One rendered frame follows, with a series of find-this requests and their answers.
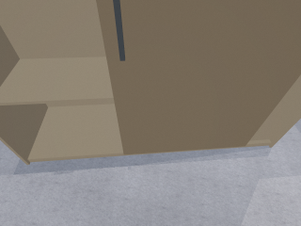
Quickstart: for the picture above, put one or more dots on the wardrobe door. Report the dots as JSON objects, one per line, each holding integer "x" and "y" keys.
{"x": 283, "y": 111}
{"x": 199, "y": 74}

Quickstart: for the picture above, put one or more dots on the handle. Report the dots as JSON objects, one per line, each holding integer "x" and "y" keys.
{"x": 118, "y": 20}

